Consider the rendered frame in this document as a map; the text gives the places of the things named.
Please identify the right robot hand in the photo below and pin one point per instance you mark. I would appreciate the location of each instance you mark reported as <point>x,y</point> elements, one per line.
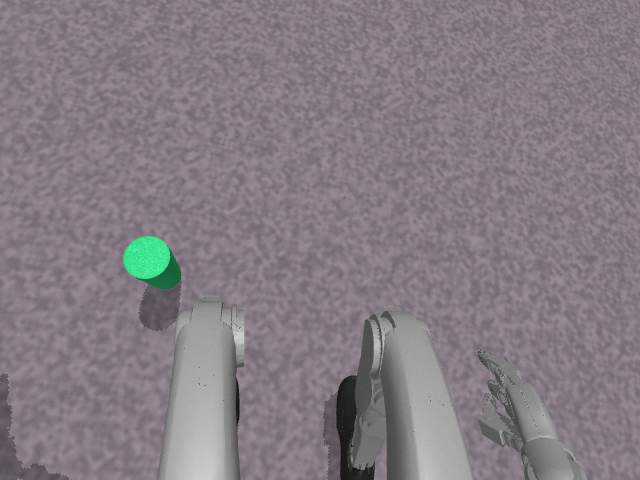
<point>522,402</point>

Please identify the right robot arm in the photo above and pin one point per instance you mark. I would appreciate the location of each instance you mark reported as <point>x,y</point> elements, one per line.
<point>549,459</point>

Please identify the cup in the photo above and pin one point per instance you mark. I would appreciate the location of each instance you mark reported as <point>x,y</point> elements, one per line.
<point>149,259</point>

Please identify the right robot foot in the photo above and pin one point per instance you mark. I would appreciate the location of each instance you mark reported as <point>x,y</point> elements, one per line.
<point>345,419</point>

